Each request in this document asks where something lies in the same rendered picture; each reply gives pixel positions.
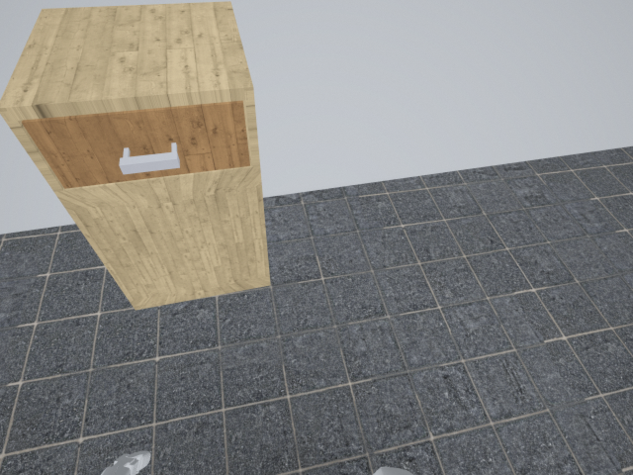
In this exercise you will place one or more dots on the robot left hand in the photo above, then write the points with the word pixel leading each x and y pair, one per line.
pixel 128 464

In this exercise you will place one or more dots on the handle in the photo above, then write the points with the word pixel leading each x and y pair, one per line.
pixel 151 162

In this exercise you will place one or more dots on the cabinet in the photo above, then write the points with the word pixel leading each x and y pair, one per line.
pixel 166 239

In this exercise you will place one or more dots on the drawer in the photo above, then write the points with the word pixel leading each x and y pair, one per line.
pixel 85 150

